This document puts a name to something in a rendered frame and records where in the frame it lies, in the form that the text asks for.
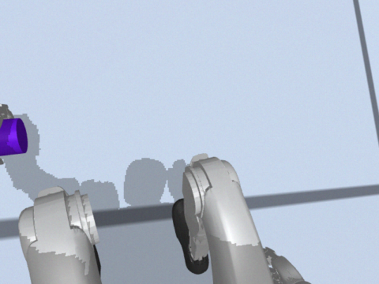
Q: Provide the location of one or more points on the right robot foot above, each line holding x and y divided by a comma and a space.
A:
182, 233

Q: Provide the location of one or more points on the can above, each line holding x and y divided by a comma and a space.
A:
13, 137

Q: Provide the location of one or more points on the left robot hand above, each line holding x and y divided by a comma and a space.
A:
5, 113

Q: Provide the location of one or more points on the right robot hand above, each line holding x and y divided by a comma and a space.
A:
282, 271

